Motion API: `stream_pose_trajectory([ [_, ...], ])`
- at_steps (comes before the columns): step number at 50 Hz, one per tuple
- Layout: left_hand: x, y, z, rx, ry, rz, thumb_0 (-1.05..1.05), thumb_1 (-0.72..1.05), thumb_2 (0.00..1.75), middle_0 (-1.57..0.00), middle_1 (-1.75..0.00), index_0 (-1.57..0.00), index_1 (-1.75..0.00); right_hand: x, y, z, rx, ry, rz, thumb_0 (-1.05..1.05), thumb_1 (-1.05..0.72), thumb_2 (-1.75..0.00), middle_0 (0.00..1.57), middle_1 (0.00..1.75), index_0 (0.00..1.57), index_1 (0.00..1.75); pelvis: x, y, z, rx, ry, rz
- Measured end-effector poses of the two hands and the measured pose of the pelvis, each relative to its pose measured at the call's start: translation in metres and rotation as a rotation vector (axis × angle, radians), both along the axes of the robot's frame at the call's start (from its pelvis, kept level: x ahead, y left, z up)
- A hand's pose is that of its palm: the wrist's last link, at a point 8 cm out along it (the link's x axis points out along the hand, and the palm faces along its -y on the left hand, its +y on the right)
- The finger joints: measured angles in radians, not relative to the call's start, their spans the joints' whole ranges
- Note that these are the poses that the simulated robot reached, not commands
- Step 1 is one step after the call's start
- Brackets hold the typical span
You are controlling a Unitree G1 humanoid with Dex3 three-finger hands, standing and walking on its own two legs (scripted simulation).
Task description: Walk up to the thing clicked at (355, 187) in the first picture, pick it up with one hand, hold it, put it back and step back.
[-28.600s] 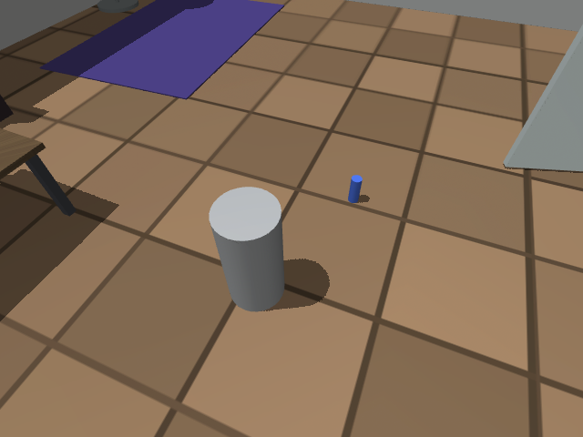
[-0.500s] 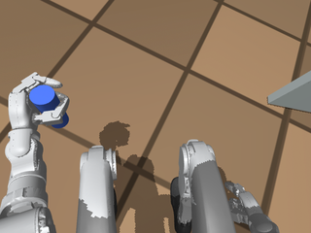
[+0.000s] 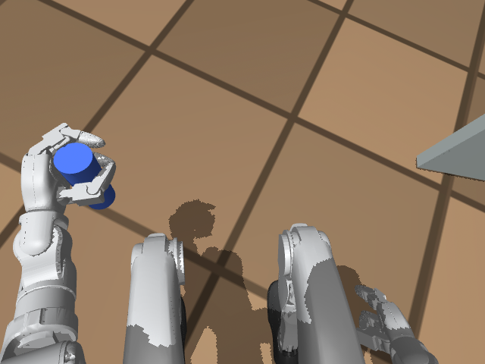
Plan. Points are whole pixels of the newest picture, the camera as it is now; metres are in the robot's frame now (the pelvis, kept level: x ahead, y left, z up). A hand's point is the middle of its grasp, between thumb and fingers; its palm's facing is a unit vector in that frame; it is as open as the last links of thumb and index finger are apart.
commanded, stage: lift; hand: left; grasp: from the side
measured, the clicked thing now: (88, 179) +0.41 +0.24 -0.05
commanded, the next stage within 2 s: hold in 1.74 s
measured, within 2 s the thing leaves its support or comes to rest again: neither
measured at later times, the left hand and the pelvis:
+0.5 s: hand (32, 125) +0.40 +0.22 +0.14, palm faces +0.15 -0.99 -0.08, open 6.8 cm; pelvis +0.02 +0.00 +0.13, yaw +1 degrees
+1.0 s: hand out of the picture +0.39 +0.20 +0.28, palm faces +0.13 -0.99 -0.05, open 6.8 cm; pelvis +0.06 +0.00 +0.25, yaw +2 degrees
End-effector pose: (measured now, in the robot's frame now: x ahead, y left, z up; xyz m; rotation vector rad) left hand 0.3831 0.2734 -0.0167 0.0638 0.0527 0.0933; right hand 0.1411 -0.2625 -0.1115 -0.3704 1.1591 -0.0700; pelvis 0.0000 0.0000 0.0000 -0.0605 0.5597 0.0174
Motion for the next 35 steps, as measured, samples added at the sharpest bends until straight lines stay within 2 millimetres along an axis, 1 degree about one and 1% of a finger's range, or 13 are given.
stream_pose_trajectory([
  [8, -0.002, 0.001, 0.044, 0.000, -0.016, 0.017, 0.01, 0.07, 1.04, -0.96, -1.01, -0.88, -1.03, 0.019, 0.007, 0.031, 0.019, -0.058, -0.006, 0.00, -0.89, -0.89, 0.21, 0.30, 0.20, 0.30, 0.005, 0.000, 0.031, 0.003, 0.011, 0.004],
  [17, -0.005, -0.003, 0.100, 0.007, -0.002, 0.025, 0.01, 0.07, 1.04, -0.96, -1.01, -0.88, -1.03, 0.039, 0.014, 0.076, 0.037, -0.112, -0.028, 0.01, -0.89, -0.89, 0.21, 0.30, 0.20, 0.30, 0.014, 0.003, 0.076, 0.004, 0.004, 0.009],
  [25, -0.014, -0.008, 0.161, 0.009, 0.013, 0.057, 0.01, 0.07, 1.03, -0.96, -1.01, -0.88, -1.04, 0.054, 0.021, 0.124, 0.058, -0.148, -0.045, 0.01, -0.88, -0.89, 0.21, 0.30, 0.20, 0.30, 0.025, 0.002, 0.125, 0.011, -0.034, 0.016],
  [30, -0.019, -0.014, 0.203, 0.012, 0.014, 0.053, 0.01, 0.07, 1.03, -0.96, -1.01, -0.88, -1.04, 0.062, 0.025, 0.160, 0.069, -0.178, -0.052, 0.01, -0.88, -0.89, 0.21, 0.30, 0.20, 0.30, 0.034, 0.002, 0.158, 0.013, -0.072, 0.020],
  [35, -0.020, -0.017, 0.237, -0.003, 0.013, 0.060, 0.01, 0.07, 1.03, -0.96, -1.01, -0.88, -1.04, 0.068, 0.027, 0.196, 0.071, -0.212, -0.059, 0.01, -0.88, -0.89, 0.21, 0.30, 0.20, 0.30, 0.042, 0.001, 0.189, 0.015, -0.115, 0.024],
])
